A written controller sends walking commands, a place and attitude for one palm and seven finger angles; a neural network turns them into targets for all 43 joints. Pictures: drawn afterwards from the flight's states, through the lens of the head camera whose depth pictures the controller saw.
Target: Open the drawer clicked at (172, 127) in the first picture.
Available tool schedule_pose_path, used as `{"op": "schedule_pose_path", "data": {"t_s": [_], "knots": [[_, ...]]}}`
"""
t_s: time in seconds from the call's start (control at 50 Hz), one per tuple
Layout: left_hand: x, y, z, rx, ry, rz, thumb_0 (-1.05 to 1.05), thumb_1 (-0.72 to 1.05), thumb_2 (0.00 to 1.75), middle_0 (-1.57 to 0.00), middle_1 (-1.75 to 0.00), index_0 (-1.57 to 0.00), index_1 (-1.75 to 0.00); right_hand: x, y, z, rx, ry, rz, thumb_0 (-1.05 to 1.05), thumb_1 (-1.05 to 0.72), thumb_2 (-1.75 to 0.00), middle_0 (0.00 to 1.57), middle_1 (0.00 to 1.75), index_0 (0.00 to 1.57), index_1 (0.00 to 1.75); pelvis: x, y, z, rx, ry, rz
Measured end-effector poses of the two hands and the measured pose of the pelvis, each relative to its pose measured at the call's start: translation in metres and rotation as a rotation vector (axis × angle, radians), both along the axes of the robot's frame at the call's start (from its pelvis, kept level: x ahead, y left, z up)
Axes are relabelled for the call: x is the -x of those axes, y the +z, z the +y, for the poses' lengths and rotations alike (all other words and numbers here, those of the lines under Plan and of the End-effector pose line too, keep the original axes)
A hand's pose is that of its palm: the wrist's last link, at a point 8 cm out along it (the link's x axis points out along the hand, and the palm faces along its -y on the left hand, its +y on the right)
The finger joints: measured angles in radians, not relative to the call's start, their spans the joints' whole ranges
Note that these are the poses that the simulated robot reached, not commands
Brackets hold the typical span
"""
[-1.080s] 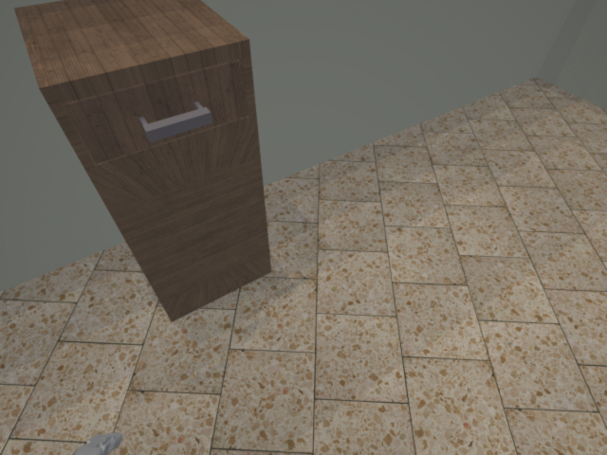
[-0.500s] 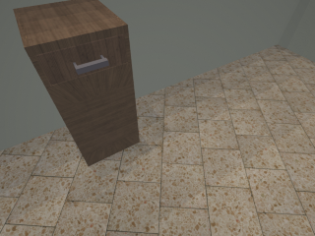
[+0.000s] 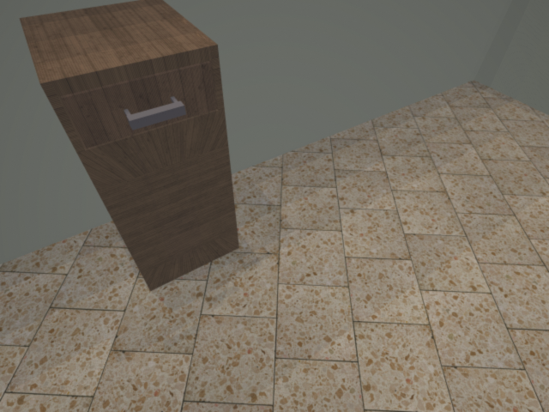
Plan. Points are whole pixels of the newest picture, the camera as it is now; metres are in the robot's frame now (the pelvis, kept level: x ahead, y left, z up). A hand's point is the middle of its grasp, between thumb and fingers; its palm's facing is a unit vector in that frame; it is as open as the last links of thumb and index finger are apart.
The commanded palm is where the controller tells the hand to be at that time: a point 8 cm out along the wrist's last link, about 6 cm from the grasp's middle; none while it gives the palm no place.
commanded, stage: stand and wait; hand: left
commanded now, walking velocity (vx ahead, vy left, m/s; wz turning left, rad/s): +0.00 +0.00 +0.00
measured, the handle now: (154, 110) +0.78 +0.35 +0.01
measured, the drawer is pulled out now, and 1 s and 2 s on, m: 0.00 0.00 0.00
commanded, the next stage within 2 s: look at it before walking up in 0.06 s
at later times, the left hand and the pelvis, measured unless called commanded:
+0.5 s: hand out of the picture +0.08 +0.25 -0.16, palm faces -0.02 -0.95 -0.33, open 7.4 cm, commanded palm none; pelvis +0.01 +0.01 +0.00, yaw +0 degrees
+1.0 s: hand out of the picture +0.07 +0.23 -0.17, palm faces -0.07 -0.95 -0.30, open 7.4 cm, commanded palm none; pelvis +0.01 +0.00 -0.01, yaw -5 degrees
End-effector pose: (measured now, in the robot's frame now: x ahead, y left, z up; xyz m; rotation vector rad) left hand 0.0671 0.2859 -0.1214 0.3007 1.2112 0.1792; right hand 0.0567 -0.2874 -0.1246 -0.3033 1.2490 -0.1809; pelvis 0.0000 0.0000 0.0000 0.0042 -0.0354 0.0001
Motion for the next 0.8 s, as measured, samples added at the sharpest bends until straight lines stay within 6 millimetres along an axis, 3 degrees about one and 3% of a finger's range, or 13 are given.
{"op": "schedule_pose_path", "data": {"t_s": [0.2, 0.58, 0.8], "knots": [[0.002, -0.003, 0.004, 0.003, 0.002, 0.025, 0.01, 0.91, 0.90, -0.20, -0.30, -0.20, -0.30, -0.003, 0.001, 0.004, 0.002, -0.003, 0.008, 0.00, -0.90, -0.89, 0.20, 0.30, 0.20, 0.30, -0.004, 0.000, 0.004, 0.000, -0.003, 0.007], [-0.011, 0.000, 0.011, -0.005, 0.005, 0.007, 0.01, 0.91, 0.90, -0.20, -0.30, -0.20, -0.30, -0.032, 0.005, 0.009, 0.006, 0.015, -0.043, 0.00, -0.90, -0.89, 0.20, 0.30, 0.20, 0.30, -0.014, 0.001, 0.008, 0.000, -0.003, 0.006], [-0.012, 0.001, 0.012, -0.007, 0.007, 0.012, 0.01, 0.91, 0.90, -0.20, -0.30, -0.20, -0.30, -0.037, 0.006, 0.008, 0.009, 0.022, -0.040, 0.00, -0.90, -0.89, 0.20, 0.30, 0.20, 0.30, -0.017, 0.002, 0.008, 0.000, -0.002, 0.008]]}}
